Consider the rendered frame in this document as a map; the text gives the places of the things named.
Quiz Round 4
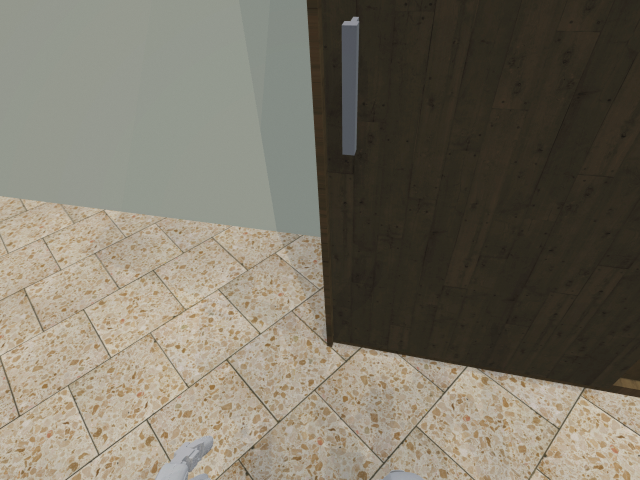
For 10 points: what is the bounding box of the handle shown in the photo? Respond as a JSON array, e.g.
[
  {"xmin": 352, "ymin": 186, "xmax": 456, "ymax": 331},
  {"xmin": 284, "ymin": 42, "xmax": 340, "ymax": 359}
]
[{"xmin": 342, "ymin": 17, "xmax": 359, "ymax": 155}]

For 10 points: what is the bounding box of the left robot hand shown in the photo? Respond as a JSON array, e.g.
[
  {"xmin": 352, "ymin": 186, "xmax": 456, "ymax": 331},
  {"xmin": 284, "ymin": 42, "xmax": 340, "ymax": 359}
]
[{"xmin": 155, "ymin": 436, "xmax": 213, "ymax": 480}]

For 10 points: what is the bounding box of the wardrobe door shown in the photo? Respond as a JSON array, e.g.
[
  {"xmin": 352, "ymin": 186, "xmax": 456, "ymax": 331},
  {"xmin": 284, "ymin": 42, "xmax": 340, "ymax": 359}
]
[
  {"xmin": 321, "ymin": 0, "xmax": 640, "ymax": 389},
  {"xmin": 620, "ymin": 359, "xmax": 640, "ymax": 381}
]

